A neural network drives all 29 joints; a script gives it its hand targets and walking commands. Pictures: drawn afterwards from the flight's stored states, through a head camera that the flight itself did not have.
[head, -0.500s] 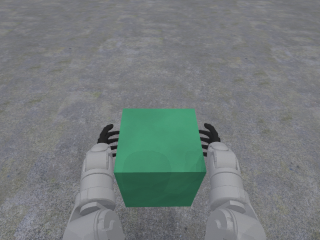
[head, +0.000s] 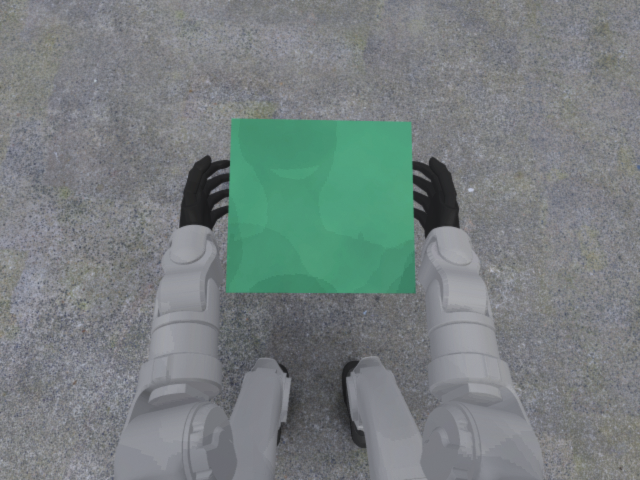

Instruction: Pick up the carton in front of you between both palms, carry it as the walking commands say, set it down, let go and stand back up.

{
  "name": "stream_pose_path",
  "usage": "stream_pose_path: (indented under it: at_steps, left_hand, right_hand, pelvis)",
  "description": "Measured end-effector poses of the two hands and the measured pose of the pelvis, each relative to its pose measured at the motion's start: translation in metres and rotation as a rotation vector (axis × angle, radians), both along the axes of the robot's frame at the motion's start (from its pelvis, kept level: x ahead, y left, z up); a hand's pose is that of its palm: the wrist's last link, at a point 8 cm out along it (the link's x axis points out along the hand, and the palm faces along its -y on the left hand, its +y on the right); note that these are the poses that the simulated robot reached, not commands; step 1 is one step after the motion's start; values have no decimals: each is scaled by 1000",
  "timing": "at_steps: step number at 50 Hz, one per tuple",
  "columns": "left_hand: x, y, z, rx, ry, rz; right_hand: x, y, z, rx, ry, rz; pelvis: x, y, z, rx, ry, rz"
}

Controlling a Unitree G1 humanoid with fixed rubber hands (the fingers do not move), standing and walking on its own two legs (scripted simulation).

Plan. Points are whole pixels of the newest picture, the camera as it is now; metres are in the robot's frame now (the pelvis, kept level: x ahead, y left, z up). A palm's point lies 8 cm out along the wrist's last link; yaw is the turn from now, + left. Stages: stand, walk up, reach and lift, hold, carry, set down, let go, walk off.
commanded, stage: set down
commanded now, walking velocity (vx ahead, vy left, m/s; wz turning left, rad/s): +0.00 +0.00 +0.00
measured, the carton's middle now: (318, 222) +0.43 +0.00 -0.15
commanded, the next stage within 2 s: none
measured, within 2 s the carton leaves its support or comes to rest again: rests again in 1.52 s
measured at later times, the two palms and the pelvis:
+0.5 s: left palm (225, 221) +0.46 +0.15 -0.23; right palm (406, 223) +0.45 -0.15 -0.23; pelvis -0.03 +0.00 -0.13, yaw +0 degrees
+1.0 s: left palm (240, 222) +0.50 +0.16 -0.38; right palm (384, 225) +0.49 -0.14 -0.38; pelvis -0.05 +0.00 -0.24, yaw +0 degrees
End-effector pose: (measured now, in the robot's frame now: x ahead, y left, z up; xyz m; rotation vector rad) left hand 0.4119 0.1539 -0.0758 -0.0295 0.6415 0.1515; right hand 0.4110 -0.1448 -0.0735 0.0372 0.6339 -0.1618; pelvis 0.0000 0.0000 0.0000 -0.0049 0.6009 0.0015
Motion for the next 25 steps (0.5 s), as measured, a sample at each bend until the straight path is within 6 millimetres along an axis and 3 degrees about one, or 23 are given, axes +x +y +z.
stream_pose_path:
  at_steps: [9,25]
  left_hand:
    - [17,-1,-41,7,48,-5]
    - [44,0,-151,20,37,-16]
  right_hand:
    - [17,-1,-41,-3,48,3]
    - [43,0,-153,-9,37,11]
  pelvis:
    - [0,1,-36,0,105,0]
    - [-27,-3,-127,1,203,0]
